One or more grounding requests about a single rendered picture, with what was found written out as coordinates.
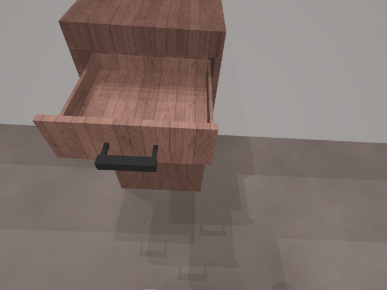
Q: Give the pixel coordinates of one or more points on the cabinet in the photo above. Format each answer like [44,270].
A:
[186,29]

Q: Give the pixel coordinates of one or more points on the handle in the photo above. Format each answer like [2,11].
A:
[126,163]

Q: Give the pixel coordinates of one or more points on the drawer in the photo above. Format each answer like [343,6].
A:
[134,103]

